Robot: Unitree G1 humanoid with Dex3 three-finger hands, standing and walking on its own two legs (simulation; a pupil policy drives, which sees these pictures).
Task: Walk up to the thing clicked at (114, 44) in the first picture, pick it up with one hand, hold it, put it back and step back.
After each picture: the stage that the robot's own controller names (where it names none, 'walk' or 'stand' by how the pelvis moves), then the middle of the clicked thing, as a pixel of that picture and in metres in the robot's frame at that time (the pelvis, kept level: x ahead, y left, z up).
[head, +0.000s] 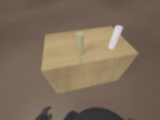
stand; (114, 38) +0.82 -0.21 +0.00
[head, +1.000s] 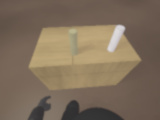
sink last; (115, 39) +0.71 -0.18 +0.03
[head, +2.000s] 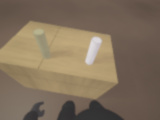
sink last; (92, 52) +0.51 +0.02 +0.03
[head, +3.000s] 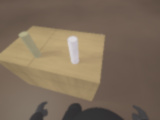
stand; (74, 51) +0.50 +0.18 +0.04
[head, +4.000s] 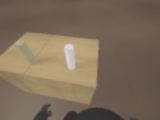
stand; (70, 58) +0.48 +0.19 +0.00
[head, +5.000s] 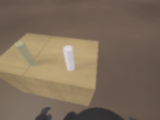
stand; (69, 59) +0.47 +0.20 +0.00
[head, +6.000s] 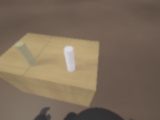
stand; (70, 60) +0.46 +0.19 +0.00
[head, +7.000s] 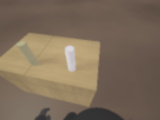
stand; (71, 59) +0.46 +0.18 +0.00
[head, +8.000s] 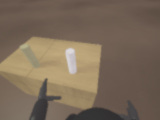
rise first; (71, 62) +0.46 +0.19 +0.00
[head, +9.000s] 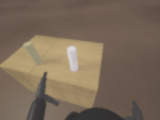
go down; (73, 60) +0.47 +0.19 +0.00
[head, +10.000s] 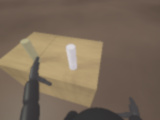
go down; (72, 58) +0.48 +0.18 +0.01
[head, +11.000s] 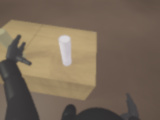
go down; (66, 52) +0.47 +0.18 +0.05
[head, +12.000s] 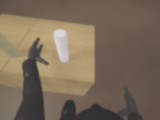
close in; (62, 48) +0.47 +0.18 +0.07
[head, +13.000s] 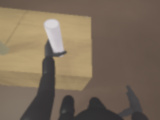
close; (56, 41) +0.49 +0.19 +0.10
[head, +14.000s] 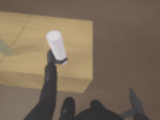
lift; (58, 50) +0.43 +0.18 +0.09
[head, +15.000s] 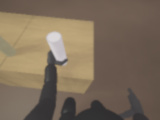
lift; (59, 52) +0.43 +0.19 +0.09
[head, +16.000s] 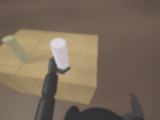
lift; (61, 59) +0.34 +0.18 +0.16
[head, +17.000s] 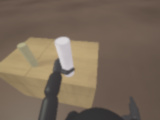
hold; (66, 59) +0.33 +0.16 +0.18
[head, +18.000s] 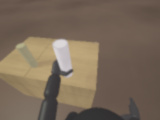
hold; (64, 61) +0.32 +0.17 +0.17
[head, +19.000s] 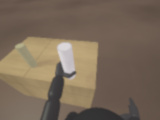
crouch; (68, 63) +0.32 +0.15 +0.15
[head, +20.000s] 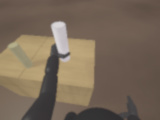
crouch; (62, 44) +0.43 +0.18 +0.20
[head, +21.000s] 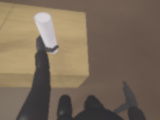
lower; (49, 37) +0.51 +0.21 +0.09
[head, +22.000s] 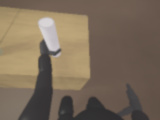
lower; (52, 41) +0.49 +0.20 +0.09
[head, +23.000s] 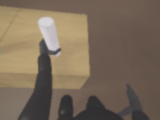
lower; (51, 40) +0.49 +0.20 +0.10
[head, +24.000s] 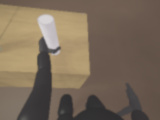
lower; (51, 38) +0.50 +0.20 +0.10
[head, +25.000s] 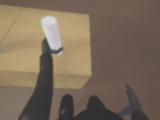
loosen; (54, 39) +0.50 +0.19 +0.10
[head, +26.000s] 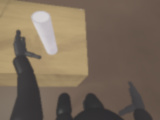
rise; (48, 37) +0.49 +0.20 +0.10
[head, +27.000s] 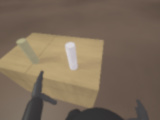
sink last; (72, 57) +0.46 +0.18 +0.05
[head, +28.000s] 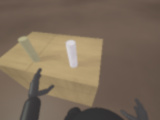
stand; (72, 55) +0.49 +0.19 +0.05
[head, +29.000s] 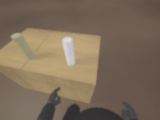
stand; (69, 52) +0.49 +0.19 +0.05
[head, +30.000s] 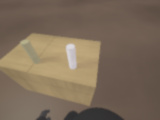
stand; (71, 57) +0.50 +0.18 +0.00
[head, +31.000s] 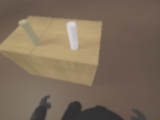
walk; (73, 37) +0.63 +0.18 +0.03
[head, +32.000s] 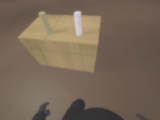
walk; (78, 24) +0.91 +0.21 +0.02
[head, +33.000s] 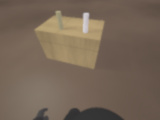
stand; (85, 23) +1.15 +0.15 +0.02
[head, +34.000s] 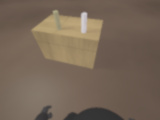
stand; (84, 23) +1.13 +0.15 +0.00
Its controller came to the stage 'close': yes
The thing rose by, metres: 0.20
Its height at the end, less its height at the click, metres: +0.00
